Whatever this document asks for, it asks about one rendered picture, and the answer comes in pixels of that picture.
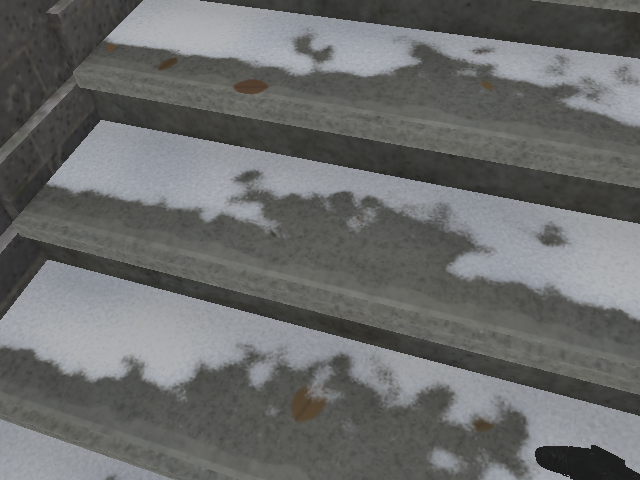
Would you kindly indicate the right robot hand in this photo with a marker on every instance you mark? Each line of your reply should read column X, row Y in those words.
column 584, row 463

